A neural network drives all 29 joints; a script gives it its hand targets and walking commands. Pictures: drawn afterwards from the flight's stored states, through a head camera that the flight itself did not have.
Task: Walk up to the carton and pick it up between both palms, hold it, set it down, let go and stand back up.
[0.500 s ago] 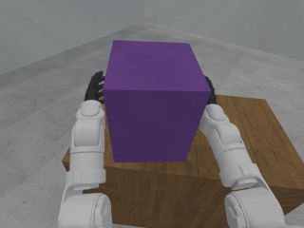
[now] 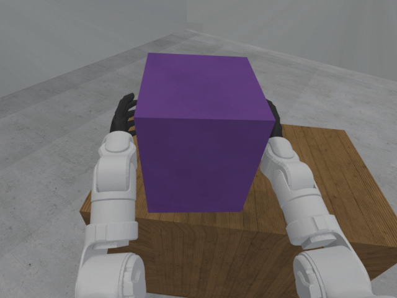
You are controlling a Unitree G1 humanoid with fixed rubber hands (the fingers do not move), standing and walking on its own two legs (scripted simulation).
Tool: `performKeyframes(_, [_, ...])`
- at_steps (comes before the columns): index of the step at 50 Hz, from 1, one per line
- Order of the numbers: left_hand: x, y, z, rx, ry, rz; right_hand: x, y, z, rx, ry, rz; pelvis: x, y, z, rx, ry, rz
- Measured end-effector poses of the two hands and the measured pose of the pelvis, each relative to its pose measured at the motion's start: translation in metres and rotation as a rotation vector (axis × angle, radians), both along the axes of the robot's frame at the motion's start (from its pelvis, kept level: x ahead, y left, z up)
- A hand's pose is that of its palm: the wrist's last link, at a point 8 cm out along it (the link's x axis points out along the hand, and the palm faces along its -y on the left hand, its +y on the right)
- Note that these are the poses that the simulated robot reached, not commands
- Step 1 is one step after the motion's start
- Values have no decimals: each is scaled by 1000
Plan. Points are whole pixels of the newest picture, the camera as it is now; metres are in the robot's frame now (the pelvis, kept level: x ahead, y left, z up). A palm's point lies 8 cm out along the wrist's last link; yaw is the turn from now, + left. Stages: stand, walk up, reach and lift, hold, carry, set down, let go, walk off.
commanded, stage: hold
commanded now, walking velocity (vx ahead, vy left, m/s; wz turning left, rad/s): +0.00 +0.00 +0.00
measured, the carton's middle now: (196, 136) +0.38 +0.01 +0.17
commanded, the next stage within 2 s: none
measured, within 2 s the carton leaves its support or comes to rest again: neither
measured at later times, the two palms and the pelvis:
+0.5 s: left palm (121, 134) +0.36 +0.16 +0.19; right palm (269, 137) +0.36 -0.13 +0.18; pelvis +0.00 +0.00 +0.00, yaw +0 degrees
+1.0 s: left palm (121, 133) +0.36 +0.16 +0.19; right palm (270, 136) +0.36 -0.13 +0.18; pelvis +0.00 +0.00 +0.00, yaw +0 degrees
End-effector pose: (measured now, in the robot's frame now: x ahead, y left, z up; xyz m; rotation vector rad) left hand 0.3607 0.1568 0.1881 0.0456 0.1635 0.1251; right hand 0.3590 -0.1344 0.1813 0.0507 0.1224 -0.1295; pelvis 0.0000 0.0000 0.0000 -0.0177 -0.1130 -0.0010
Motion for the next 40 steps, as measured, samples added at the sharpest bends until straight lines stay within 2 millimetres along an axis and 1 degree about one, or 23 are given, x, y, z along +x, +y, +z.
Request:
performKeyframes(12, [0,3,2,3,-10,6,2,2,4,-2,-10,7,1,0,0,-2,1,1])
performKeyframes(20, [1,1,-3,0,6,0,2,0,-1,0,6,0,1,0,0,-1,-3,2])
performKeyframes(29, [-2,1,2,8,-18,3,0,1,3,1,-18,4,2,0,0,-2,-5,1])
performKeyframes(40, [1,-1,-1,6,6,1,1,-1,-3,-1,6,0,0,0,0,0,-5,-1])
